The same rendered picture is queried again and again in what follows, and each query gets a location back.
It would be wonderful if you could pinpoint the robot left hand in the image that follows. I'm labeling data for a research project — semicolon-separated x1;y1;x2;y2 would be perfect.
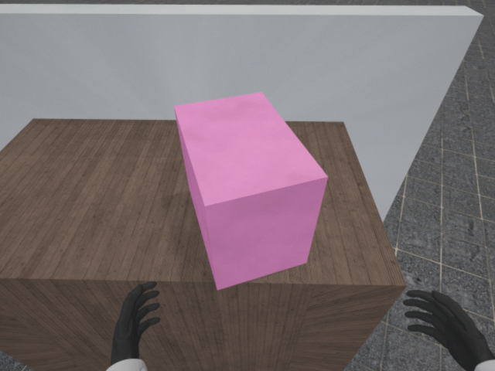
111;281;160;366

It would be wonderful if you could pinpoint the carton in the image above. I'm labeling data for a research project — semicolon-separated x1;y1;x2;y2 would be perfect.
174;92;328;290

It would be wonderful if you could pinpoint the pedestal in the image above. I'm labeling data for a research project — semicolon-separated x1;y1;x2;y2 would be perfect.
0;118;407;371

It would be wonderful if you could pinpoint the robot right hand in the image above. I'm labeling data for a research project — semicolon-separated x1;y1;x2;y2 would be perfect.
403;290;495;371

